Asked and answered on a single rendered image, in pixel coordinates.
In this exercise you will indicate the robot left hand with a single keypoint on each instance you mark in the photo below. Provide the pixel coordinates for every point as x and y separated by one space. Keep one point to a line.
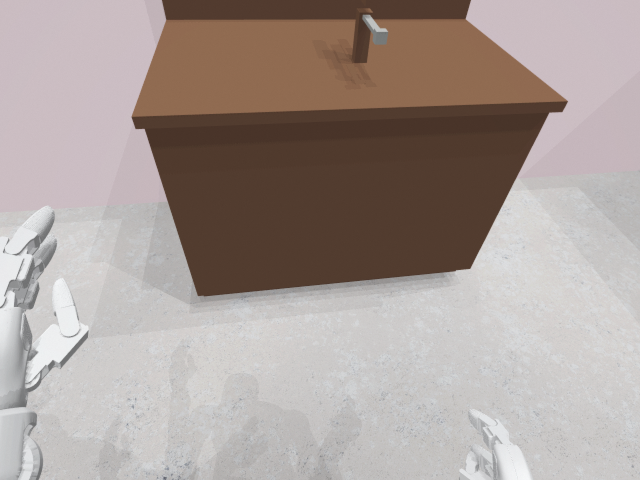
22 260

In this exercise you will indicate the robot left forearm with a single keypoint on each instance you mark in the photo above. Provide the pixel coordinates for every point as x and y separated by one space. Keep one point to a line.
20 456

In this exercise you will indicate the robot right hand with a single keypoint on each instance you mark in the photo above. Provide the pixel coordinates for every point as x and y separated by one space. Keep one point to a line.
506 462

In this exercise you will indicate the tap lever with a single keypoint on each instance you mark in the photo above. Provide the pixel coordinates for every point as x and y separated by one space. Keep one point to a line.
379 34

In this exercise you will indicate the counter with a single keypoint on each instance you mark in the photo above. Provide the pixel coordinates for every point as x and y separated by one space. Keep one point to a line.
293 151

